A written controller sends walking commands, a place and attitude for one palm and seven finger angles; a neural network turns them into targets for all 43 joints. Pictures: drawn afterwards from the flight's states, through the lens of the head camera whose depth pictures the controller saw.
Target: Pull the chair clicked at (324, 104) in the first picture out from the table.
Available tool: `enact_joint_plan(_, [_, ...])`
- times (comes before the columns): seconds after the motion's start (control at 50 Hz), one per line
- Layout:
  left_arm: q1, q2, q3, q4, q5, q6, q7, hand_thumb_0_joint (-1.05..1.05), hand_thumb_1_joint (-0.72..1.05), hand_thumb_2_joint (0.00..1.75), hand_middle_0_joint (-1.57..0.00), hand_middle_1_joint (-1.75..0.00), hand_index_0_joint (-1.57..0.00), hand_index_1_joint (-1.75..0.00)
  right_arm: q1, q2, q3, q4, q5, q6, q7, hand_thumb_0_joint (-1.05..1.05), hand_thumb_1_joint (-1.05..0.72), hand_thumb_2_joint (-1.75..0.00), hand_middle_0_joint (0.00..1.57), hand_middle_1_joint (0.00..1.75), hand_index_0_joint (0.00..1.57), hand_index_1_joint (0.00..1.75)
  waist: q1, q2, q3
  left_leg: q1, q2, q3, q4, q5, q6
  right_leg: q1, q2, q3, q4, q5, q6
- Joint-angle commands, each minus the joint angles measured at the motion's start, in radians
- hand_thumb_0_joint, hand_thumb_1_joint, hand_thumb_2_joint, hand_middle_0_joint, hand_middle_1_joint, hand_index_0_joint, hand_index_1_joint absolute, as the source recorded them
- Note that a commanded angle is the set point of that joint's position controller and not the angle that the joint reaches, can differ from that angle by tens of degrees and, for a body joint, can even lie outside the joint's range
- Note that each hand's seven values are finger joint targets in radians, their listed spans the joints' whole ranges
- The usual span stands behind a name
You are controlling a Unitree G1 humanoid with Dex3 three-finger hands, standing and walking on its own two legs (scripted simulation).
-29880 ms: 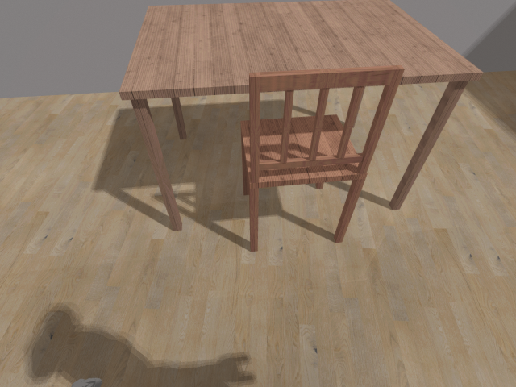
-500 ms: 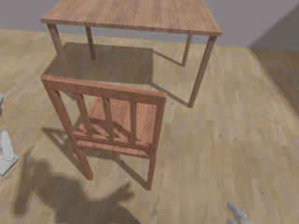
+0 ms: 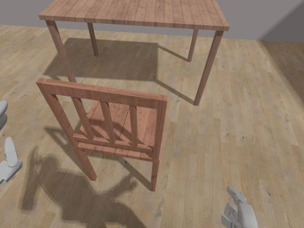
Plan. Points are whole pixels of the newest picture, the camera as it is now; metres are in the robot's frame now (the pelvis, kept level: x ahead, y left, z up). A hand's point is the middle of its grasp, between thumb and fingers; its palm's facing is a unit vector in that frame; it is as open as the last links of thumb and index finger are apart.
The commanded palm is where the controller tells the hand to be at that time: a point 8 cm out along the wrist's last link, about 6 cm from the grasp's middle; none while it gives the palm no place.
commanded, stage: stop stepping back and stand still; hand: left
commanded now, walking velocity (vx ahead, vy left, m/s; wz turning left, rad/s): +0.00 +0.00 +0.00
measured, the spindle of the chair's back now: (108, 123) +0.50 +0.19 -0.10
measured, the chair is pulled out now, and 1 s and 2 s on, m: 0.62 0.62 0.62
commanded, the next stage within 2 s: let the arm hang, fingers relaxed in 0.04 s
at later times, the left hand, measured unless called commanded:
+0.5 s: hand out of the picture +0.02 +0.17 -0.18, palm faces +0.08 -0.98 -0.18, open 6.8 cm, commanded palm none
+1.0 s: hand out of the picture -0.03 +0.14 -0.18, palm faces +0.06 -0.98 -0.18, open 7.4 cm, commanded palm none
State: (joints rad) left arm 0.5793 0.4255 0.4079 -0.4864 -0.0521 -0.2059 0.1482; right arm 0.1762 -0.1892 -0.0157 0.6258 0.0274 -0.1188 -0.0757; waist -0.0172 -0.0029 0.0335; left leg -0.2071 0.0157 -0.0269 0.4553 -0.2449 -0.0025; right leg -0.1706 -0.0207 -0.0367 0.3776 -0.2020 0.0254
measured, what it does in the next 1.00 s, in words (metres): stands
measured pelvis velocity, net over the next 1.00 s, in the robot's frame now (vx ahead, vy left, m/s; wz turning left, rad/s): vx -0.02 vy -0.02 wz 0.02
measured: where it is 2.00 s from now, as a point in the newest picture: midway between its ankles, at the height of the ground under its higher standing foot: outside the picture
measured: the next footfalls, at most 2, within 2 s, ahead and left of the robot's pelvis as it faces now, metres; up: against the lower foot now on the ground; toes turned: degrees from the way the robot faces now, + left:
none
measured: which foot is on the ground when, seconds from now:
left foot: down 0.00-1.00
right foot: down 0.00-1.00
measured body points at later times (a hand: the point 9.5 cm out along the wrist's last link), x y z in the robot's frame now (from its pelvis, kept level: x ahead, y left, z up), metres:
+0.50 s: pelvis -0.01 -0.01 -0.01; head +0.01 +0.01 +0.44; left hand +0.01 +0.23 -0.16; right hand +0.03 -0.24 -0.15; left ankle +0.00 +0.12 -0.74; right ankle +0.00 -0.14 -0.74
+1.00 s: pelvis -0.02 -0.02 -0.01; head -0.01 -0.02 +0.44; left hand -0.03 +0.19 -0.16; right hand -0.04 -0.22 -0.17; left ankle +0.00 +0.12 -0.74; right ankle +0.00 -0.14 -0.74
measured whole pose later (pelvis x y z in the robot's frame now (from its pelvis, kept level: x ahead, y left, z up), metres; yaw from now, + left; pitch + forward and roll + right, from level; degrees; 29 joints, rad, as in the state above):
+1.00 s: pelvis -0.02 -0.02 -0.01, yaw +1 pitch -1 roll +0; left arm 0.33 0.13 -0.01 1.05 0.00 0.02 0.03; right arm 0.35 -0.10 0.01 1.06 -0.01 0.01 -0.03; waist 0.00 0.02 0.03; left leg -0.25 0.02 -0.05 0.50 -0.23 -0.02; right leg -0.24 -0.02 -0.06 0.49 -0.24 -0.01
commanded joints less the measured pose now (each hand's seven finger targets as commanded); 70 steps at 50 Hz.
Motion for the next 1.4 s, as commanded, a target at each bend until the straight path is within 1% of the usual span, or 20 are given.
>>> enact_joint_plan(0.0, [0.01, 0.165, 0.139, -0.182, -0.008, -0.052, 0.021, 0.0, 0.9, 0.9, -0.2, -0.3, -0.2, -0.3, -0.045, -0.123, -0.045, -0.133, 0.006, -0.031, -0.012, 0.0, -0.9, -0.9, 0.2, 0.3, 0.2, 0.3, 0.006, 0.068, -0.12, -0.016, 0.087, -0.053, -0.084, 0.275, 0.03, 0.126, -0.074, 0.051, -0.021, 0.272, -0.031])
enact_joint_plan(0.1, [-0.013, 0.172, 0.131, -0.208, -0.008, -0.05, 0.022, 0.0, 0.9, 0.9, -0.2, -0.3, -0.2, -0.3, -0.048, -0.127, -0.045, -0.133, 0.005, -0.029, -0.014, 0.0, -0.9, -0.9, 0.2, 0.3, 0.2, 0.3, 0.007, 0.072, -0.124, -0.003, 0.086, -0.049, -0.084, 0.249, 0.031, 0.123, -0.076, 0.058, -0.034, 0.258, -0.029])
enact_joint_plan(0.12, [-0.086, -0.051, -0.304, 0.569, 0.106, 0.107, -0.12, 0.0, 0.9, 0.9, -0.2, -0.3, -0.2, -0.3, -0.068, -0.23, -0.067, 0.057, -0.015, -0.059, 0.09, 0.0, -0.9, -0.9, 0.2, 0.3, 0.2, 0.3, -0.025, 0.045, -0.047, -0.077, 0.068, -0.056, 0.079, 0.427, 0.033, -0.047, -0.109, 0.002, 0.159, 0.399, -0.043])
enact_joint_plan(0.14, [-0.09, -0.119, -0.293, 0.61, 0.085, 0.182, -0.138, 0.0, 0.9, 0.9, -0.2, -0.3, -0.2, -0.3, 0.025, -0.146, -0.056, 0.073, -0.016, 0.001, 0.088, 0.0, -0.9, -0.9, 0.2, 0.3, 0.2, 0.3, -0.009, 0.041, -0.14, -0.03, 0.067, -0.048, 0.061, 0.438, 0.023, -0.05, -0.098, 0.025, 0.125, 0.272, -0.041])
enact_joint_plan(0.18, [-0.15, -0.137, -0.323, 0.704, 0.082, 0.203, -0.138, 0.0, 0.9, 0.9, -0.2, -0.3, -0.2, -0.3, 0.024, -0.125, -0.03, 0.06, -0.039, 0.042, 0.083, 0.0, -0.9, -0.9, 0.2, 0.3, 0.2, 0.3, 0.011, -0.002, -0.115, -0.115, 0.089, -0.12, 0.016, 0.255, 0.056, -0.052, -0.079, 0.02, 0.122, 0.072, -0.034])
enact_joint_plan(0.22, [-0.22, -0.116, -0.336, 0.817, 0.088, 0.204, -0.132, 0.0, 0.9, 0.9, -0.2, -0.3, -0.2, -0.3, 0.042, -0.13, -0.026, 0.063, -0.05, 0.069, 0.079, 0.0, -0.9, -0.9, 0.2, 0.3, 0.2, 0.3, 0.013, -0.189, -0.105, -0.112, 0.058, -0.111, 0.05, 0.253, 0.058, -0.014, -0.097, 0.049, 0.105, 0.148, -0.059])
enact_joint_plan(0.24, [-0.244, -0.104, -0.339, 0.878, 0.087, 0.206, -0.13, 0.0, 0.9, 0.9, -0.2, -0.3, -0.2, -0.3, 0.051, -0.135, -0.026, 0.074, -0.05, 0.08, 0.077, 0.0, -0.9, -0.9, 0.2, 0.3, 0.2, 0.3, 0.011, -0.231, -0.114, -0.084, 0.04, -0.101, 0.059, 0.257, 0.053, -0.012, -0.113, 0.059, 0.104, 0.173, -0.076])
enact_joint_plan(0.26, [-0.266, -0.098, -0.343, 0.938, 0.085, 0.211, -0.128, 0.0, 0.9, 0.9, -0.2, -0.3, -0.2, -0.3, 0.058, -0.14, -0.024, 0.093, -0.049, 0.089, 0.073, 0.0, -0.9, -0.9, 0.2, 0.3, 0.2, 0.3, 0.009, -0.221, -0.119, -0.057, 0.036, -0.094, 0.051, 0.271, 0.051, -0.01, -0.115, 0.057, 0.103, 0.172, -0.081])
enact_joint_plan(0.28, [-0.28, -0.097, -0.35, 0.995, 0.082, 0.216, -0.126, 0.0, 0.9, 0.9, -0.2, -0.3, -0.2, -0.3, 0.058, -0.144, -0.019, 0.113, -0.049, 0.094, 0.069, 0.0, -0.9, -0.9, 0.2, 0.3, 0.2, 0.3, 0.011, -0.161, -0.111, -0.039, 0.04, -0.103, 0.029, 0.301, 0.052, -0.007, -0.103, 0.055, 0.103, 0.164, -0.076])
enact_joint_plan(0.32, [-0.274, -0.09, -0.368, 1.116, 0.075, 0.224, -0.122, 0.0, 0.9, 0.9, -0.2, -0.3, -0.2, -0.3, 0.042, -0.144, -0.007, 0.159, -0.048, 0.097, 0.066, 0.0, -0.9, -0.9, 0.2, 0.3, 0.2, 0.3, 0.029, 0.041, -0.055, -0.063, 0.05, -0.11, -0.022, 0.294, 0.055, 0.001, -0.077, 0.053, 0.091, 0.092, -0.059])
enact_joint_plan(0.4, [-0.241, -0.108, -0.376, 1.291, 0.071, 0.219, -0.119, 0.0, 0.9, 0.9, -0.2, -0.3, -0.2, -0.3, 0.092, -0.104, 0.002, 0.243, -0.043, 0.106, 0.056, 0.0, -0.9, -0.9, 0.2, 0.3, 0.2, 0.3, 0.028, 0.13, 0.007, -0.081, 0.047, -0.101, -0.061, 0.104, 0.051, -0.006, -0.066, 0.059, 0.022, 0.006, -0.065])
enact_joint_plan(0.42, [-0.223, -0.13, -0.367, 1.309, 0.071, 0.218, -0.117, 0.0, 0.9, 0.9, -0.2, -0.3, -0.2, -0.3, 0.114, -0.09, -0.003, 0.255, -0.048, 0.107, 0.053, 0.0, -0.9, -0.9, 0.2, 0.3, 0.2, 0.3, 0.029, 0.185, -0.019, -0.078, 0.052, -0.101, -0.066, 0.068, 0.052, 0.005, -0.067, 0.054, 0.017, -0.006, -0.067])
enact_joint_plan(0.46, [-0.222, -0.13, -0.374, 1.349, 0.069, 0.217, -0.119, 0.0, 0.9, 0.9, -0.2, -0.3, -0.2, -0.3, 0.14, -0.075, -0.007, 0.273, -0.046, 0.11, 0.052, 0.0, -0.9, -0.9, 0.2, 0.3, 0.2, 0.3, 0.026, 0.165, -0.027, -0.086, 0.05, -0.105, -0.076, 0.006, 0.052, 0.011, -0.066, 0.05, 0.009, -0.026, -0.068])
enact_joint_plan(0.54, [-0.222, -0.136, -0.387, 1.415, 0.064, 0.215, -0.123, 0.0, 0.9, 0.9, -0.2, -0.3, -0.2, -0.3, 0.192, -0.081, -0.009, 0.314, -0.042, 0.112, 0.049, 0.0, -0.9, -0.9, 0.2, 0.3, 0.2, 0.3, 0.022, 0.05, 0.007, -0.091, 0.061, -0.111, -0.088, -0.024, 0.057, -0.019, -0.071, 0.047, -0.007, -0.051, -0.073])
enact_joint_plan(0.7, [-0.188, -0.145, -0.401, 1.493, 0.058, 0.214, -0.119, 0.0, 0.9, 0.9, -0.2, -0.3, -0.2, -0.3, 0.255, -0.058, -0.002, 0.374, -0.038, 0.115, 0.044, 0.0, -0.9, -0.9, 0.2, 0.3, 0.2, 0.3, 0.021, -0.01, 0.059, -0.095, 0.054, -0.089, -0.078, -0.027, 0.059, -0.065, -0.075, 0.057, -0.029, -0.098, -0.083])
enact_joint_plan(0.82, [-0.175, -0.158, -0.4, 1.506, 0.059, 0.216, -0.113, 0.0, 0.9, 0.9, -0.2, -0.3, -0.2, -0.3, 0.27, -0.032, 0.002, 0.397, -0.042, 0.117, 0.045, 0.0, -0.9, -0.9, 0.2, 0.3, 0.2, 0.3, 0.021, 0.004, 0.088, -0.113, 0.047, -0.076, -0.074, -0.061, 0.056, -0.103, -0.077, 0.066, -0.031, -0.151, -0.085])
enact_joint_plan(1.16, [-0.184, -0.199, -0.388, 1.494, 0.059, 0.207, -0.108, 0.0, 0.9, 0.9, -0.2, -0.3, -0.2, -0.3, 0.272, 0.009, 0.003, 0.411, -0.039, 0.107, 0.036, 0.0, -0.9, -0.9, 0.2, 0.3, 0.2, 0.3, 0.022, 0.015, 0.041, -0.082, 0.055, -0.068, -0.055, 0.062, 0.048, -0.055, -0.077, 0.063, -0.007, -0.024, -0.087])
enact_joint_plan(1.22, [-0.193, -0.199, -0.39, 1.494, 0.06, 0.21, -0.107, 0.0, 0.9, 0.9, -0.2, -0.3, -0.2, -0.3, 0.264, 0.007, 0.0, 0.411, -0.041, 0.114, 0.036, 0.0, -0.9, -0.9, 0.2, 0.3, 0.2, 0.3, 0.02, 0.008, 0.086, -0.09, 0.054, -0.064, -0.061, 0.017, 0.047, -0.092, -0.074, 0.069, -0.023, -0.074, -0.089])
enact_joint_plan(1.26, [-0.195, -0.196, -0.387, 1.49, 0.059, 0.21, -0.108, 0.0, 0.9, 0.9, -0.2, -0.3, -0.2, -0.3, 0.27, 0.005, 0.001, 0.409, -0.041, 0.111, 0.037, 0.0, -0.9, -0.9, 0.2, 0.3, 0.2, 0.3, 0.018, 0.028, 0.065, -0.085, 0.056, -0.066, -0.065, 0.015, 0.046, -0.082, -0.072, 0.068, -0.016, -0.072, -0.088])
enact_joint_plan(1.38, [-0.194, -0.195, -0.386, 1.491, 0.059, 0.207, -0.11, 0.0, 0.9, 0.9, -0.2, -0.3, -0.2, -0.3, 0.268, 0.001, 0.002, 0.407, -0.04, 0.109, 0.036, 0.0, -0.9, -0.9, 0.2, 0.3, 0.2, 0.3, 0.019, -0.004, 0.034, -0.068, 0.053, -0.064, -0.051, 0.049, 0.045, -0.06, -0.076, 0.068, -0.016, -0.046, -0.088])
